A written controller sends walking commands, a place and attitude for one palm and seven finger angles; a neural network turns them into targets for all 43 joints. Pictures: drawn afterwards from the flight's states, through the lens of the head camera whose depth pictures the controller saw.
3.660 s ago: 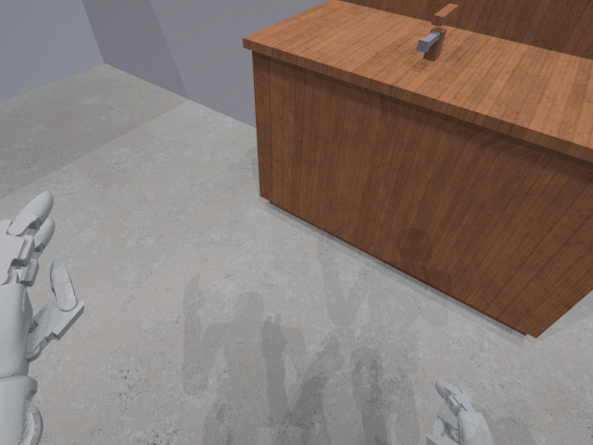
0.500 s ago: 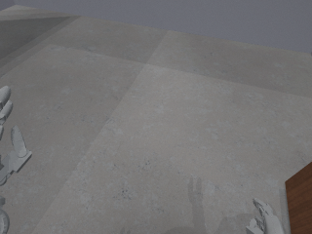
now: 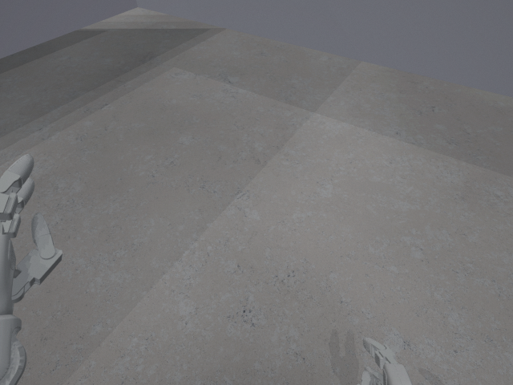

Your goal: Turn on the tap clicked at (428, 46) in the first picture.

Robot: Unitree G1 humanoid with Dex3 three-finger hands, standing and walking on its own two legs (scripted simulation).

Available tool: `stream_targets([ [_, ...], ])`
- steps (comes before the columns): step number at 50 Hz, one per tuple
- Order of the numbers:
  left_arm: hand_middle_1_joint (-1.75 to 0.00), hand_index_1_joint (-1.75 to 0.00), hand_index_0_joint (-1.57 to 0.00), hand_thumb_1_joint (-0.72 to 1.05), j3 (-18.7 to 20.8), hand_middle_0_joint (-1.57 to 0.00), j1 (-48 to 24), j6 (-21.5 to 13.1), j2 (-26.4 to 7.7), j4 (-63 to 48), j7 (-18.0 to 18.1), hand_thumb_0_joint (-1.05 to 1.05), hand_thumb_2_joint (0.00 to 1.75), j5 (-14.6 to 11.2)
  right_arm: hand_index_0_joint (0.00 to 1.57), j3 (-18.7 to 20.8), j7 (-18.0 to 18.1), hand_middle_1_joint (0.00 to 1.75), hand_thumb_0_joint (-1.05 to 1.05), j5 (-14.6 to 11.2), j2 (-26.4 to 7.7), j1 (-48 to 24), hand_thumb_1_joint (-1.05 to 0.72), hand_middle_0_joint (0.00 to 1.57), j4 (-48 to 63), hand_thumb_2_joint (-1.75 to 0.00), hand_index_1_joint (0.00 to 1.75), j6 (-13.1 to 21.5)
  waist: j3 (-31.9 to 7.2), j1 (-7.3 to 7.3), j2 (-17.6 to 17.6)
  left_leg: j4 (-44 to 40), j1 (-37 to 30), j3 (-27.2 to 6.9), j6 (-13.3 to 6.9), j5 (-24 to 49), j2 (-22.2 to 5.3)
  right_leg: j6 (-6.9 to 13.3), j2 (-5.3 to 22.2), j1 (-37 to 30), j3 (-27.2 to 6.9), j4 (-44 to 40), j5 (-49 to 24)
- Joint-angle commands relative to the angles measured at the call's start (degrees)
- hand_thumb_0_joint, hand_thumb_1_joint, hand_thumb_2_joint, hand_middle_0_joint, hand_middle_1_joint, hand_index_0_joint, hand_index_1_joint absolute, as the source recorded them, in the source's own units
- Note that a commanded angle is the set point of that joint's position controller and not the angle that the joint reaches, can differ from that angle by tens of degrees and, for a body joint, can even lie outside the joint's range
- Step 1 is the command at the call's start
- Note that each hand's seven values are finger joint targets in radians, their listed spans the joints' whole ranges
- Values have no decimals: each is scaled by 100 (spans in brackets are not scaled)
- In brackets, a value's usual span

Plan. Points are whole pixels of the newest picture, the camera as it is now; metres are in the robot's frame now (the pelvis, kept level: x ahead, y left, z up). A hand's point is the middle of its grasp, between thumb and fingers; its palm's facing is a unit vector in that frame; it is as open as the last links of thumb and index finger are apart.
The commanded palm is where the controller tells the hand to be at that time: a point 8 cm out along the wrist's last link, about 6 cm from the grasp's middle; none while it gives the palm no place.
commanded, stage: walk to a spot facing it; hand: left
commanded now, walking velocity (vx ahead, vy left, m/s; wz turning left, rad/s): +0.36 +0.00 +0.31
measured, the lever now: out of the picture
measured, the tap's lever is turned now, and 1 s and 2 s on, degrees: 0 0 0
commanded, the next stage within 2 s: turn to face it in 0.40 s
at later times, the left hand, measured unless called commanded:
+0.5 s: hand (70, 174) +0.33 +0.30 +0.18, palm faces +0.49 -0.76 -0.42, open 7.4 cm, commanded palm +0.25 +0.33 +0.19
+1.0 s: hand (166, 123) +0.45 +0.19 +0.19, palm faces +0.26 -0.85 -0.45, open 7.4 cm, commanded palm +0.39 +0.26 +0.19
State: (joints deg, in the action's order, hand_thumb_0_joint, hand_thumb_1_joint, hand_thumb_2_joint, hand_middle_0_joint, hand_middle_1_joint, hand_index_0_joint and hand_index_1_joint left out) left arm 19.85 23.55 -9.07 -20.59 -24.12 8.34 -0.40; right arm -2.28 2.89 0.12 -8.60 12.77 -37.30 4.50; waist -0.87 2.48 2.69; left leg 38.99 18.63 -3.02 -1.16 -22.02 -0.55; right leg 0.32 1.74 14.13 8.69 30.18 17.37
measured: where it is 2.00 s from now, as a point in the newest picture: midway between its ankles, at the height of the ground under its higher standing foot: outside the picture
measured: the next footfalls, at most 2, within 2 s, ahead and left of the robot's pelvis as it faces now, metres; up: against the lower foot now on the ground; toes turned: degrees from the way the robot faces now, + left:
left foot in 0.34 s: +0.19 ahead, +0.16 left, +0.00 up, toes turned +15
right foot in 0.70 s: +0.29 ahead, -0.08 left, +0.00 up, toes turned -5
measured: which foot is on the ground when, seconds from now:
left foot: up 0.00-0.32, down 0.34-0.72, up 0.74-1.00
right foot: down 0.00-0.34, up 0.36-0.68, down 0.70-1.00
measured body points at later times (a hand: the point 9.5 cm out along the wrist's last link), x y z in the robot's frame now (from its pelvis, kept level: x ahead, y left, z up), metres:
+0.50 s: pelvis +0.13 +0.03 +0.00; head +0.16 +0.05 +0.45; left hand +0.30 +0.33 +0.20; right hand +0.32 -0.16 -0.09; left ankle +0.15 +0.15 -0.73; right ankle +0.10 -0.09 -0.65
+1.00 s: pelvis +0.21 -0.01 +0.00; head +0.26 -0.01 +0.45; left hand +0.43 +0.24 +0.21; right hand +0.39 -0.28 -0.07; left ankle +0.20 +0.15 -0.69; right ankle +0.25 -0.08 -0.73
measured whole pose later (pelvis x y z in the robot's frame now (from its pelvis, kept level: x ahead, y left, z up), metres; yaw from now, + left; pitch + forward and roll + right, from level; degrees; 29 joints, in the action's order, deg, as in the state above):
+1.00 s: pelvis +0.21 -0.01 +0.00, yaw -4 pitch +2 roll +2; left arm 21.6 27.9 -12.3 -23.3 -36.4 8.1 -2.3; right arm 2.2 2.1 -0.1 -14.8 6.1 -31.7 1.7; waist 5.1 -0.8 -2.9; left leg 49.0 23.5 2.5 4.2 -24.6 -3.1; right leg 5.0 -2.1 21.6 1.8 31.1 11.4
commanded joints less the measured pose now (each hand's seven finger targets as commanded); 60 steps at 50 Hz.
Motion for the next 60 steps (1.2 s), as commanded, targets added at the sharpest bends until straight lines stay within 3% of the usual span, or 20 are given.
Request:
stream_targets([
  [1, -30, -30, -20, 90, 475, -20, -1198, -499, -1192, -1728, 91, 0, 90, -88, 20, 450, 95, 30, 0, 12, -894, -834, -90, 20, 860, -90, 30, 338, -156, -207, -1246, 3207, 2630, -59, 197, -240, -186, 1009, 2618, -1491, -3220, -1957, 1190],
  [4, -30, -30, -20, 90, 761, -20, -175, -597, -1288, -1628, 72, 0, 90, -94, 20, 464, 114, 30, 0, -25, -922, -856, -90, 20, 838, -90, 30, 176, 350, -193, -593, 3031, 2393, 200, 275, 199, -458, 871, 2100, -834, -1928, -1831, 144],
  [7, -30, -30, -20, 90, 928, -20, -92, -682, -1277, -1745, 128, 0, 90, -119, 20, 437, 137, 30, 0, -16, -780, -779, -90, 20, 934, -90, 30, 74, 151, -252, -886, 1547, 1726, 695, 262, 340, -534, 697, 1765, -994, -579, -1479, -1332],
  [11, -30, -30, -20, 90, 934, -20, 133, -655, -1101, -1723, 270, 0, 90, -160, 20, 547, 138, 30, 0, -27, -727, -631, -90, 20, 1160, -90, 30, 125, -17, -27, -1180, 90, 1025, 1427, 145, 485, -290, 714, 1694, -1252, -478, -1041, -2437],
  [14, -30, -30, -20, 90, 869, -20, 165, -617, -1037, -1741, 342, 0, 90, -173, 20, 606, 166, 30, 0, -24, -758, -355, -90, 20, 1176, -90, 30, 136, -542, -229, -1104, -939, -292, 1868, 108, 1084, 164, 441, 1403, -1145, -5, 184, -3197],
  [16, -30, -30, -20, 90, 838, -20, -12, -750, -1044, -1998, 345, 0, 90, -148, 20, 708, 215, 30, 0, -51, -927, -273, -90, 20, 1247, -90, 30, 119, -1157, -456, 65, -1254, -2129, 1039, -232, 1864, -286, -11, 989, -85, 324, 2244, -2503],
  [17, -30, -30, -20, 90, 719, -20, 155, -774, -877, -1977, 313, 0, 90, -186, 20, 738, 186, 30, 0, -39, -1047, -365, -90, 20, 1243, -90, 30, 134, -1206, -387, 1434, -1419, -2889, -1161, -953, 3201, -1721, -241, 266, 1393, 157, 3647, 709],
  [18, -30, -30, -20, 90, 763, -20, -127, -808, -1082, -2077, 342, 0, 90, -115, 20, 632, 104, 30, 0, -44, -983, -380, -90, 20, 1276, -90, 30, 157, -1125, -359, 1273, -1693, -2737, -2405, -1451, 3810, -2389, -132, 30, 1919, -483, 4473, 1934],
  [20, -30, -30, -20, 90, 976, -20, -399, -745, -1399, -1958, 210, 0, 90, -100, 20, 623, 56, 30, 0, -33, -1004, -575, -90, 20, 1120, -90, 30, 151, -599, -376, 702, -2038, -1678, -2228, -1540, 2351, -2430, -163, 550, 2247, -929, 4631, 1549],
  [22, -30, -30, -20, 90, 1182, -20, -88, -764, -1515, -2447, 215, 0, 90, -121, 20, 660, 36, 30, 0, -112, -971, -545, -90, 20, 1006, -90, 30, 208, -575, -238, 863, -1911, -1634, -1188, -1295, 2359, -2036, -195, 629, 2369, -840, 4013, 1146],
  [27, -30, -30, -20, 90, 1035, -20, 571, -758, -1099, -2413, 145, 0, 90, -178, 20, 488, -49, 30, 0, -66, -852, -534, -90, 20, 1034, -90, 30, 397, -622, -220, 1288, -2117, -713, 459, -717, 2501, -1617, -263, 326, 1008, -150, 1929, 39],
  [33, -30, -30, -20, 90, 724, -20, -218, -503, -827, -948, 56, 0, 90, -116, 20, 475, 95, 30, 0, -88, -871, -599, -90, 20, 991, -90, 30, 265, -382, -211, 457, -1037, -514, 1108, -191, 1369, -1666, -268, -55, 13, 163, 176, -425],
  [35, -30, -30, -20, 90, 555, -20, -732, -448, -891, -708, 20, 0, 90, 4, 20, 458, 69, 30, 0, -74, -757, -501, -90, 20, 950, -90, 30, 235, -404, -223, -941, 889, 62, 1426, 95, 496, -1001, 125, 614, -425, -1105, -527, -1603],
  [36, -30, -30, -20, 90, 595, -20, -838, -400, -1078, -632, 31, 0, 90, 21, 20, 410, 60, 30, 0, -62, -676, -676, -90, 20, 1083, -90, 30, 262, -369, -164, -2239, 2160, 1345, 1243, 325, -1242, -252, 724, 1666, -913, -3157, -892, -3052],
  [38, -30, -30, -20, 90, 286, -20, -1248, -359, -845, -930, 16, 0, 90, -40, 20, 471, -4, 30, 0, -73, -834, -659, -90, 20, 1039, -90, 30, 263, -400, -227, -1800, 3062, 1189, 296, 433, -1069, -405, 752, 1925, -433, -3581, -1356, -2437],
  [43, -30, -30, -20, 90, 840, -20, -651, -683, -1364, -2347, 162, 0, 90, -142, 20, 367, -40, 30, 0, -12, -809, -994, -90, 20, 1092, -90, 30, 48, -922, -157, -604, 2398, 972, 412, 520, -277, -380, 893, 1420, -706, -2135, -808, -2738],
  [50, -30, -30, -20, 90, 1453, -20, 893, -722, -1366, -2269, 199, 0, 90, -319, 20, 467, -174, 30, 0, -37, -815, -793, -90, 20, 1411, -90, 30, -116, -1221, -22, -669, 284, 650, 626, 538, -143, -249, 1031, 1268, -1033, -2637, -577, -3082],
  [54, -30, -30, -20, 90, 1220, -20, 792, -574, -1146, -1723, 134, 0, 90, -285, 20, 532, -141, 30, 0, -142, -962, -482, -90, 20, 1437, -90, 30, -281, -1119, -225, -695, -1195, -753, 620, 428, 838, -421, 537, 874, -47, -2430, -285, -2129],
  [57, -30, -30, -20, 90, 1066, -20, 338, -624, -1174, -1903, 54, 0, 90, -194, 20, 625, -32, 30, 0, -147, -1128, -579, -90, 20, 1614, -90, 30, -289, -609, -124, 1187, -1892, -1511, -855, -457, 3048, -2397, -136, -295, 1788, -1251, 1938, 1156],
  [60, -30, -30, -20, 90, 614, -20, -22, -613, -926, -1696, -6, 0, 90, -57, 20, 528, -90, 30, 0, -30, -1037, -496, -90, 20, 1460, -90, 30, -250, -111, -182, 907, -1722, -993, -209, -641, 3960, -2504, -256, 3, 1946, -973, 3271, 1004],
])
